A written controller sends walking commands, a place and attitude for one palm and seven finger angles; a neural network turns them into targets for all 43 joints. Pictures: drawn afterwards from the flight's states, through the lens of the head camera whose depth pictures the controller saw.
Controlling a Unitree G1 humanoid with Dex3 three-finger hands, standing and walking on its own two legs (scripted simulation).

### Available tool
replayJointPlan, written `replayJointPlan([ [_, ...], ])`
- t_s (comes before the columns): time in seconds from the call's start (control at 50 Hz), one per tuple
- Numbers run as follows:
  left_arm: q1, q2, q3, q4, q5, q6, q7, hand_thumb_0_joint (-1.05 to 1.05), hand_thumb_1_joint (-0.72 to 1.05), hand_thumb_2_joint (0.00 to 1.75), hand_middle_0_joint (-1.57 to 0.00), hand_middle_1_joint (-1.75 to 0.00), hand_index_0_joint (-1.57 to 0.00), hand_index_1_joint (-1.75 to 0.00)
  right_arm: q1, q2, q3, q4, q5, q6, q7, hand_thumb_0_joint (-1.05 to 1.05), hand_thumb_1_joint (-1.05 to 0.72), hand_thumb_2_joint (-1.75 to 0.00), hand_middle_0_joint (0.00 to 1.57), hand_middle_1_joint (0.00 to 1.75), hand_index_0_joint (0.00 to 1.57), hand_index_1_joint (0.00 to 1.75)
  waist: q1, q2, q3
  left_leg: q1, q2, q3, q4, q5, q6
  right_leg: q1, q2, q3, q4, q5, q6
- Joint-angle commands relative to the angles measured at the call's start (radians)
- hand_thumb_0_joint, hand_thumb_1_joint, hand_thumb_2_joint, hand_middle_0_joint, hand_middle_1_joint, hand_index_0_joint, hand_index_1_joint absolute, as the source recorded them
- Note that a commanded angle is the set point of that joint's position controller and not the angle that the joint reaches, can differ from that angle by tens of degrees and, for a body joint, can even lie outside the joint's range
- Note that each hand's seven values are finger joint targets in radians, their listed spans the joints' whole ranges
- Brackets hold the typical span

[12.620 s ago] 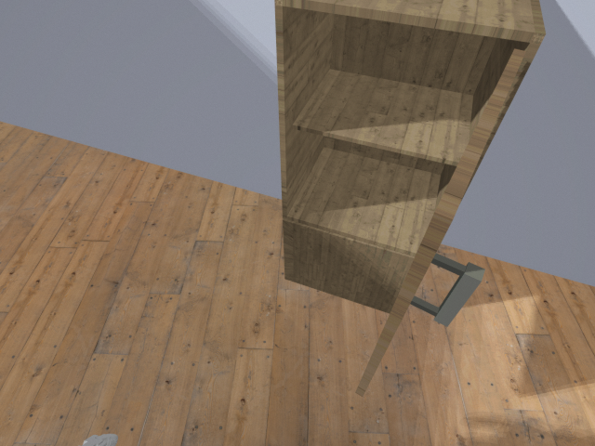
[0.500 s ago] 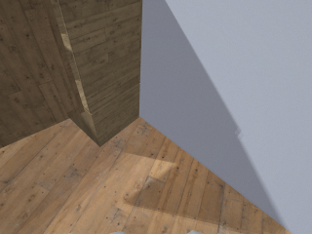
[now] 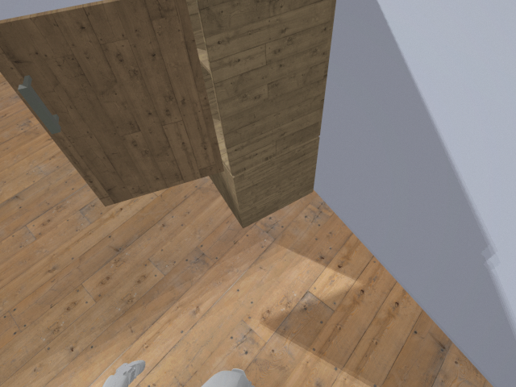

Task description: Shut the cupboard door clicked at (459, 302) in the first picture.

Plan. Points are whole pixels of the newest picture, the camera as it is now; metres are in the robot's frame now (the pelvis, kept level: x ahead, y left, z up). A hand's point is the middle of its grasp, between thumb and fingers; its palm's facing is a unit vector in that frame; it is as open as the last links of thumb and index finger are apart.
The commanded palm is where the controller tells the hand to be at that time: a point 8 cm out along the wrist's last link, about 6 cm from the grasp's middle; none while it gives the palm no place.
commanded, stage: turn to face it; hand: left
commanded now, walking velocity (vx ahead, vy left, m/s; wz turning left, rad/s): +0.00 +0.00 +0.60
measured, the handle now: (41, 105) +0.68 +0.54 +0.06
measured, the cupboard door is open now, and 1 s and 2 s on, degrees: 79 79 79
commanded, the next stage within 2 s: take the last steps up to it in 0.56 s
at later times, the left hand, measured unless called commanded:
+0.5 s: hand out of the picture -0.07 +0.25 -0.17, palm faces +0.32 -0.91 -0.26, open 7.4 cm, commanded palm none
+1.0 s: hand out of the picture -0.07 +0.17 -0.14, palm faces +0.42 -0.87 -0.25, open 7.3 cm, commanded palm none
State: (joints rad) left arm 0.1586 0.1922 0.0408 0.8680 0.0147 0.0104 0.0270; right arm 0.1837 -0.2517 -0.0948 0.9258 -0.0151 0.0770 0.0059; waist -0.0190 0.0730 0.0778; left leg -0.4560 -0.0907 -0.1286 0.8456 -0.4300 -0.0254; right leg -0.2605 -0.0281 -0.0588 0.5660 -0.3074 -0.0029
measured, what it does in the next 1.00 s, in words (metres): steps on the spot, turning left: left foot, then right foot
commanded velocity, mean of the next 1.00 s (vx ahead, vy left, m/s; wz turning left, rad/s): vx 0.11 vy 0.01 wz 0.27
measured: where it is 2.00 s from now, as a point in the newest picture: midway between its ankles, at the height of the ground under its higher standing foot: (229, 372)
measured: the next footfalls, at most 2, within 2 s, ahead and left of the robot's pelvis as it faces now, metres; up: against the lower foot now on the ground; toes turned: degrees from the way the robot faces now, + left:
left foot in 0.36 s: -0.03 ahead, +0.14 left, +0.00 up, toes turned +17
right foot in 0.82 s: +0.04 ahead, -0.08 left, +0.00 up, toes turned +15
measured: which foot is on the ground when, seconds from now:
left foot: up 0.00-0.34, down 0.36-0.82, up 0.84-1.00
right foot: down 0.00-0.36, up 0.38-0.80, down 0.82-1.00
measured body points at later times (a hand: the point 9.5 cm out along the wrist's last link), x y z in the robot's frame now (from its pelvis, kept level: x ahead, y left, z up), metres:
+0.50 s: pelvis -0.03 +0.03 +0.00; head +0.01 +0.07 +0.45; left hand -0.08 +0.30 -0.15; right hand +0.16 -0.17 -0.12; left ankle -0.06 +0.13 -0.73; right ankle -0.01 -0.12 -0.66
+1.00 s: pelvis -0.01 +0.00 +0.02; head +0.00 -0.04 +0.47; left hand -0.09 +0.21 -0.12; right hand +0.09 -0.23 -0.15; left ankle -0.05 +0.15 -0.64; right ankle +0.00 -0.09 -0.73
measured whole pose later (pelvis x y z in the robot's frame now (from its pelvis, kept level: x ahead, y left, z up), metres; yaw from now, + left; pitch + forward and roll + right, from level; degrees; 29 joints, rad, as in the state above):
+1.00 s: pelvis -0.01 +0.00 +0.02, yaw +21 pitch -2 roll +2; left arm 0.36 0.13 0.03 1.03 0.02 -0.04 0.02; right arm 0.31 -0.22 -0.08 1.05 -0.03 0.05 0.02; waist 0.00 0.04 0.00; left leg -0.50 0.02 0.00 1.07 -0.25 -0.02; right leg -0.10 -0.04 -0.10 0.39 -0.25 -0.03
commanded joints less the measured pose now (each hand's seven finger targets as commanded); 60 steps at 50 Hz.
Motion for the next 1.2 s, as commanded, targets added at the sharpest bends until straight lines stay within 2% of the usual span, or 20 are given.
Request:
replayJointPlan([
  [0.0, -0.023, 0.183, 0.047, -0.075, 0.004, -0.02, 0.016, 0.0, 0.9, 0.9, -0.2, -0.3, -0.2, -0.3, -0.022, -0.086, -0.028, -0.075, -0.009, -0.017, 0.018, 0.0, -0.9, -0.9, 0.2, 0.3, 0.2, 0.3, -0.012, -0.215, -0.024, -0.131, 0.093, 0.053, 0.424, 0.018, -0.034, 0.036, -0.315, 0.165, -0.244, 0.309, -0.12],
  [0.06, 0.023, 0.184, 0.046, -0.062, 0.009, -0.023, 0.015, 0.0, 0.9, 0.9, -0.2, -0.3, -0.2, -0.3, -0.034, -0.069, -0.019, -0.074, -0.005, -0.013, 0.025, 0.0, -0.9, -0.9, 0.2, 0.3, 0.2, 0.3, 0.01, -0.245, -0.036, -0.109, 0.105, 0.106, 0.361, 0.039, -0.053, 0.079, -0.298, 0.074, -0.231, 0.339, -0.105],
  [0.22, 0.165, 0.248, 0.062, -0.004, 0.016, -0.011, 0.006, 0.0, 0.9, 0.9, -0.2, -0.3, -0.2, -0.3, -0.142, -0.048, 0.019, -0.094, 0.007, -0.032, 0.017, 0.0, -0.9, -0.9, 0.2, 0.3, 0.2, 0.3, 0.088, -0.3, -0.113, 0.027, 0.091, 0.206, -0.04, -0.049, -0.043, 0.235, -0.327, 0.021, -0.13, 0.64, -0.125],
  [0.3, 0.136, 0.247, 0.067, 0.013, 0.007, -0.002, 0.003, 0.0, 0.9, 0.9, -0.2, -0.3, -0.2, -0.3, -0.054, -0.064, 0.021, -0.07, 0.006, -0.05, 0.008, 0.0, -0.9, -0.9, 0.2, 0.3, 0.2, 0.3, 0.038, -0.283, -0.149, 0.253, 0.081, 0.236, -0.372, 0.148, -0.015, 0.158, -0.305, -0.046, -0.008, 0.592, -0.045],
  [0.32, 0.122, 0.226, 0.064, 0.005, -0.004, 0.001, 0.0, 0.0, 0.9, 0.9, -0.2, -0.3, -0.2, -0.3, -0.004, -0.118, 0.01, -0.058, 0.002, -0.061, 0.008, 0.0, -0.9, -0.9, 0.2, 0.3, 0.2, 0.3, 0.0, -0.167, -0.182, 0.42, 0.152, 0.176, -0.481, 0.32, 0.013, 0.036, -0.275, -0.087, 0.119, 0.47, 0.005],
  [0.34, 0.118, 0.158, 0.052, -0.032, -0.009, 0.005, -0.008, 0.0, 0.9, 0.9, -0.2, -0.3, -0.2, -0.3, 0.041, -0.223, -0.016, -0.056, -0.004, -0.068, 0.003, 0.0, -0.9, -0.9, 0.2, 0.3, 0.2, 0.3, -0.027, 0.142, -0.212, 0.587, 0.41, -0.139, -0.487, 0.677, 0.124, -0.24, -0.144, -0.123, 0.317, -0.044, 0.077],
  [0.36, 0.054, 0.134, 0.027, -0.06, 0.003, 0.012, -0.003, 0.0, 0.9, 0.9, -0.2, -0.3, -0.2, -0.3, 0.103, -0.272, -0.02, -0.039, 0.004, -0.054, 0.001, 0.0, -0.9, -0.9, 0.2, 0.3, 0.2, 0.3, -0.052, 0.185, -0.188, 0.538, 0.526, -0.181, -0.468, 0.938, 0.216, -0.288, -0.114, -0.057, 0.435, -0.352, 0.083],
  [0.38, 0.018, 0.139, 0.031, -0.042, 0.001, 0.026, 0.01, 0.0, 0.9, 0.9, -0.2, -0.3, -0.2, -0.3, 0.106, -0.229, -0.011, -0.02, 0.001, -0.06, -0.016, 0.0, -0.9, -0.9, 0.2, 0.3, 0.2, 0.3, -0.058, 0.203, -0.186, 0.477, 0.483, -0.166, -0.466, 0.968, 0.218, -0.272, -0.106, 0.03, 0.488, -0.328, 0.083],
  [0.44, 0.053, 0.147, 0.038, 0.022, -0.004, 0.027, -0.005, 0.0, 0.9, 0.9, -0.2, -0.3, -0.2, -0.3, -0.037, -0.157, 0.014, -0.046, -0.002, -0.062, -0.03, 0.0, -0.9, -0.9, 0.2, 0.3, 0.2, 0.3, 0.014, 0.116, -0.087, 0.389, 0.353, -0.032, -0.47, 0.87, 0.19, -0.267, -0.093, 0.034, 0.571, -0.154, 0.087],
  [0.48, 0.071, 0.14, 0.036, 0.042, -0.003, 0.024, -0.009, 0.0, 0.9, 0.9, -0.2, -0.3, -0.2, -0.3, -0.026, -0.146, 0.016, -0.046, 0.001, -0.069, -0.03, 0.0, -0.9, -0.9, 0.2, 0.3, 0.2, 0.3, 0.017, 0.057, -0.108, 0.402, 0.331, -0.01, -0.48, 0.84, 0.179, -0.249, -0.085, 0.029, 0.553, -0.113, 0.093],
  [0.64, 0.013, 0.104, 0.023, 0.03, -0.006, 0.025, -0.002, 0.0, 0.9, 0.9, -0.2, -0.3, -0.2, -0.3, 0.034, -0.129, 0.01, -0.008, -0.006, -0.064, -0.03, 0.0, -0.9, -0.9, 0.2, 0.3, 0.2, 0.3, -0.008, 0.067, -0.088, 0.376, 0.338, -0.09, -0.504, 0.688, 0.206, -0.172, -0.049, 0.021, 0.322, -0.144, 0.091],
  [0.76, 0.151, 0.083, 0.019, 0.092, 0.003, -0.013, -0.019, 0.0, 0.9, 0.9, -0.2, -0.3, -0.2, -0.3, 0.029, -0.099, 0.013, 0.02, -0.004, -0.068, -0.024, 0.0, -0.9, -0.9, 0.2, 0.3, 0.2, 0.3, 0.052, 0.045, -0.078, 0.141, 0.256, -0.127, -0.477, 0.075, 0.152, 0.178, 0.0, -0.026, -0.104, -0.001, 0.052],
  [0.78, 0.208, 0.114, 0.027, 0.112, 0.01, -0.025, -0.015, 0.0, 0.9, 0.9, -0.2, -0.3, -0.2, -0.3, 0.038, -0.057, 0.02, 0.02, 0.001, -0.073, -0.023, 0.0, -0.9, -0.9, 0.2, 0.3, 0.2, 0.3, 0.079, -0.062, -0.059, -0.002, 0.179, -0.068, -0.363, -0.051, 0.104, 0.315, -0.067, 0.048, -0.217, -0.042, 0.034],
  [0.8, 0.272, 0.205, 0.046, 0.122, 0.024, -0.034, -0.006, 0.0, 0.9, 0.9, -0.2, -0.3, -0.2, -0.3, 0.04, 0.015, 0.036, -0.004, 0.011, -0.079, -0.018, 0.0, -0.9, -0.9, 0.2, 0.3, 0.2, 0.3, 0.106, -0.337, -0.034, -0.201, 0.045, 0.101, -0.09, -0.147, 0.039, 0.388, -0.324, 0.372, -0.375, -0.278, -0.051],
  [0.82, 0.303, 0.239, 0.049, 0.112, 0.008, -0.032, -0.003, 0.0, 0.9, 0.9, -0.2, -0.3, -0.2, -0.3, -0.025, -0.045, 0.021, -0.033, -0.007, -0.073, -0.01, 0.0, -0.9, -0.9, 0.2, 0.3, 0.2, 0.3, 0.135, -0.329, 0.025, -0.249, 0.075, 0.071, 0.087, -0.158, 0.03, 0.235, -0.446, 0.539, -0.474, -0.447, -0.132],
  [0.84, 0.275, 0.217, 0.051, 0.113, 0.003, -0.043, 0.001, 0.0, 0.9, 0.9, -0.2, -0.3, -0.2, -0.3, -0.054, -0.061, 0.012, -0.033, -0.013, -0.065, -0.001, 0.0, -0.9, -0.9, 0.2, 0.3, 0.2, 0.3, 0.115, -0.328, 0.087, -0.242, 0.109, 0.037, 0.185, -0.069, 0.035, 0.108, -0.433, 0.584, -0.526, -0.535, -0.143],
  [0.88, 0.172, 0.142, 0.034, 0.101, 0.007, -0.053, 0.002, 0.0, 0.9, 0.9, -0.2, -0.3, -0.2, -0.3, 0.018, -0.046, 0.004, 0.016, -0.017, -0.061, 0.013, 0.0, -0.9, -0.9, 0.2, 0.3, 0.2, 0.3, 0.037, -0.197, 0.119, -0.211, 0.15, 0.064, 0.261, 0.08, 0.024, 0.033, -0.362, 0.388, -0.499, -0.43, -0.105],
  [0.94, 0.206, 0.079, 0.018, 0.119, 0.002, -0.072, -0.002, 0.0, 0.9, 0.9, -0.2, -0.3, -0.2, -0.3, 0.098, 0.006, 0.009, 0.062, -0.018, -0.056, 0.018, 0.0, -0.9, -0.9, 0.2, 0.3, 0.2, 0.3, 0.021, -0.205, 0.075, -0.152, 0.15, 0.12, 0.271, 0.24, -0.007, 0.043, -0.244, 0.142, -0.46, -0.141, -0.055],
  [1.1, 0.383, 0.064, 0.014, 0.221, 0.01, -0.097, 0.001, 0.0, 0.9, 0.9, -0.2, -0.3, -0.2, -0.3, -0.017, 0.028, 0.018, 0.039, -0.013, -0.076, 0.028, 0.0, -0.9, -0.9, 0.2, 0.3, 0.2, 0.3, 0.073, -0.203, 0.065, -0.247, 0.199, 0.164, 0.105, 0.265, -0.021, 0.21, -0.277, 0.127, -0.444, 0.003, -0.112],
  [1.18, 0.406, 0.071, 0.014, 0.257, 0.016, -0.094, 0.004, 0.0, 0.9, 0.9, -0.2, -0.3, -0.2, -0.3, -0.096, 0.053, 0.034, 0.019, -0.007, -0.094, 0.033, 0.0, -0.9, -0.9, 0.2, 0.3, 0.2, 0.3, 0.088, -0.237, 0.075, -0.151, 0.191, 0.213, -0.096, 0.207, -0.003, 0.204, -0.285, 0.089, -0.394, 0.143, -0.118],
])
